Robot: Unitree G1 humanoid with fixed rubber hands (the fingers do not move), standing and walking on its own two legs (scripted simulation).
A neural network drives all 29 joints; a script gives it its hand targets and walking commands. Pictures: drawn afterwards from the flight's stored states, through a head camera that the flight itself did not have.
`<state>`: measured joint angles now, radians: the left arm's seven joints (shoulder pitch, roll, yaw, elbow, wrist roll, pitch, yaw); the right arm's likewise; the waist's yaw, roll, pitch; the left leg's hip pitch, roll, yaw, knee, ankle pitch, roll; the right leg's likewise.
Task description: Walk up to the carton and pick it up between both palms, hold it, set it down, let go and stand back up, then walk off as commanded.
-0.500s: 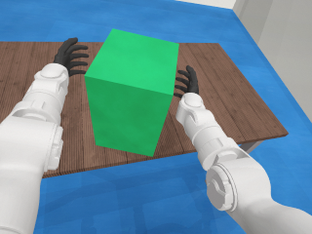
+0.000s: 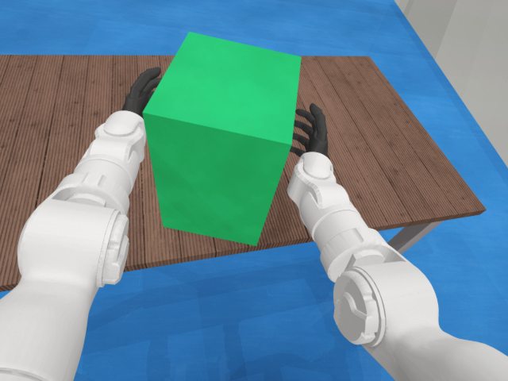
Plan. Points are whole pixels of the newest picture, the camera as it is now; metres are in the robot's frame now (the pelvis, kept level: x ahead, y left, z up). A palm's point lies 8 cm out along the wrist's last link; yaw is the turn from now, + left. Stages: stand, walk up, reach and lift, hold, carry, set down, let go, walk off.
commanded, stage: reach and lift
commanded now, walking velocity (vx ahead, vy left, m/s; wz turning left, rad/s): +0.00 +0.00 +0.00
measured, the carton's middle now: (226, 149) +0.49 +0.00 +0.06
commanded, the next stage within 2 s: none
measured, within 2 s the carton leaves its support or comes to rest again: leaves its support in 1.60 s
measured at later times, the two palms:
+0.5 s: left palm (136, 118) +0.51 +0.14 +0.11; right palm (306, 160) +0.42 -0.12 +0.10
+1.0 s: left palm (135, 121) +0.50 +0.14 +0.11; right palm (307, 164) +0.42 -0.12 +0.10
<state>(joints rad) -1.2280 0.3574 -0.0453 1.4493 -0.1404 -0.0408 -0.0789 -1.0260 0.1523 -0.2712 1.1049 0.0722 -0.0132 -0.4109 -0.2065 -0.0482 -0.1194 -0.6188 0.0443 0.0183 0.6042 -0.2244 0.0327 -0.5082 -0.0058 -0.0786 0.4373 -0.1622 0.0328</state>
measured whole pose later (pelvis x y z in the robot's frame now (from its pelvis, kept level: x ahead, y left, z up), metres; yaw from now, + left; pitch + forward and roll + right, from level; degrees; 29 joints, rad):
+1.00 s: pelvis +0.03 -0.01 +0.02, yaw +0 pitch +3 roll -2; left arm -1.04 0.18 0.56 1.12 0.43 -0.01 -0.22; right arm -0.79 0.32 -0.58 0.90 -0.40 -0.28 -0.32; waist -0.09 -0.08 0.09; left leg -0.24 0.03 0.06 0.38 -0.19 0.02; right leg -0.16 -0.02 -0.07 0.26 -0.15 0.03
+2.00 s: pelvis +0.02 -0.01 +0.02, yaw -2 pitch +4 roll -1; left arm -1.10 0.13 0.49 1.20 0.44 -0.05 -0.12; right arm -0.78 0.26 -0.63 1.02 -0.35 -0.33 -0.32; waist -0.05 -0.06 0.00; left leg -0.26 0.04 0.10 0.33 -0.14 0.02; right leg -0.19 -0.02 -0.07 0.22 -0.10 0.02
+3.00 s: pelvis +0.02 -0.03 +0.02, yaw +2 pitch -4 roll -1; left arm -0.78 0.05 0.29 0.45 0.31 0.42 -0.07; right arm -0.72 0.13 -0.19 0.68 0.01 -0.02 -0.25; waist -0.09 -0.10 0.03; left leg -0.10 0.03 0.03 0.32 -0.15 -0.01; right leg -0.02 -0.02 -0.13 0.24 -0.15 0.01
